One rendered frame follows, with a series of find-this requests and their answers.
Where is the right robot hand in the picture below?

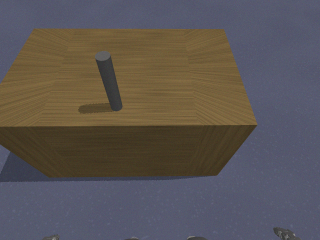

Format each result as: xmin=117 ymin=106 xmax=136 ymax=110
xmin=273 ymin=227 xmax=302 ymax=240

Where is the can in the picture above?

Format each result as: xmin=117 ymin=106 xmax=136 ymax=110
xmin=95 ymin=51 xmax=123 ymax=112

